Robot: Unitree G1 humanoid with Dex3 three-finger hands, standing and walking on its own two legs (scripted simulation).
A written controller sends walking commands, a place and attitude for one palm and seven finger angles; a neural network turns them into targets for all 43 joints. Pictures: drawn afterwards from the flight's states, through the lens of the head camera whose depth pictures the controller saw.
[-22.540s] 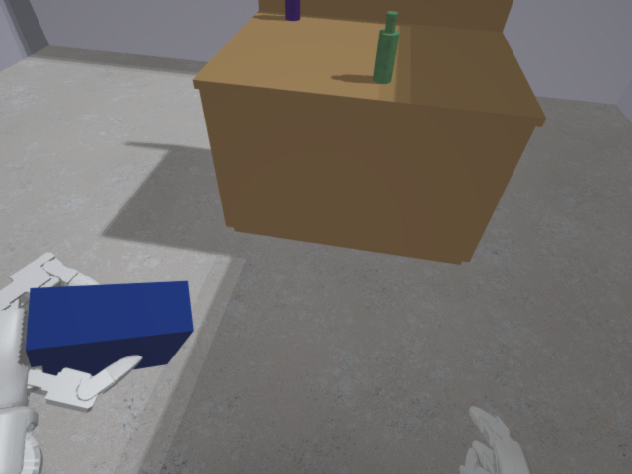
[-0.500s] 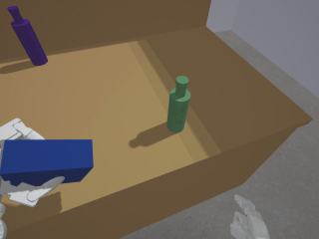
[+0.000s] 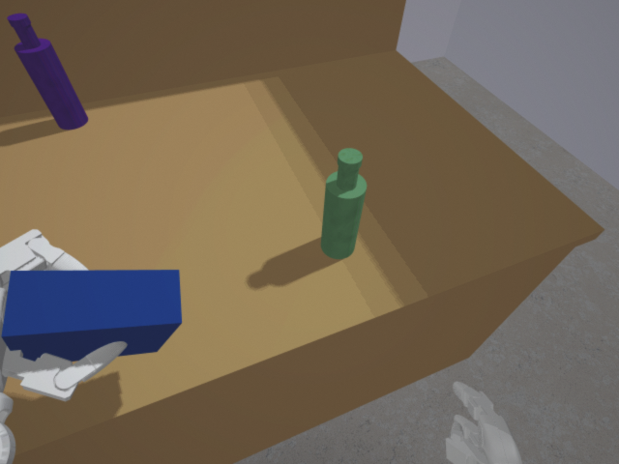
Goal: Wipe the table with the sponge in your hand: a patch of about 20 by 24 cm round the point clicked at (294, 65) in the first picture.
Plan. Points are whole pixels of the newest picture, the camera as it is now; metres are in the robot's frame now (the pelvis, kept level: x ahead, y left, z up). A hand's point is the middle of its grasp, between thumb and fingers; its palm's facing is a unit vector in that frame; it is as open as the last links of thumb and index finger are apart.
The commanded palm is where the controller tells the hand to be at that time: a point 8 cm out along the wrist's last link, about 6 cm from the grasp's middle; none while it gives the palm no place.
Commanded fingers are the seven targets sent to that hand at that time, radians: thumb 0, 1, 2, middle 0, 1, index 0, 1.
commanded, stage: come to a stop and stand still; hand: left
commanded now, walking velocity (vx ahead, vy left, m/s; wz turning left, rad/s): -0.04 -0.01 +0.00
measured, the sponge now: (122, 317) +0.23 +0.20 +0.14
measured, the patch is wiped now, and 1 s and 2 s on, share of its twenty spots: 0.00 0.00 0.00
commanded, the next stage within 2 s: look again from close up in 0.94 s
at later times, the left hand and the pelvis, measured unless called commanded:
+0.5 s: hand out of the picture +0.21 +0.30 +0.17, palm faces +0.39 -0.84 -0.37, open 9.4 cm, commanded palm +0.15 +0.33 +0.18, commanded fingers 0.00 0.10 1.30 -1.20 -1.60 -1.20 -1.60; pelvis -0.01 +0.05 +0.01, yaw -1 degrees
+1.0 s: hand out of the picture +0.20 +0.32 +0.17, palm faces +0.37 -0.85 -0.38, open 9.4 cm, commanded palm +0.15 +0.35 +0.18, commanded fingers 0.00 0.10 1.30 -1.20 -1.60 -1.20 -1.60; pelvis -0.01 +0.07 +0.01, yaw +0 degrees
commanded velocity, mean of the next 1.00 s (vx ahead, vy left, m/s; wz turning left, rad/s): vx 0.00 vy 0.00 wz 0.00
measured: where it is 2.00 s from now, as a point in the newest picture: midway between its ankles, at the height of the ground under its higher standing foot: outside the picture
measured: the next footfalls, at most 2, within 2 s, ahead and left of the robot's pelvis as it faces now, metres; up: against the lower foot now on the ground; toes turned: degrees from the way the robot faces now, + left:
none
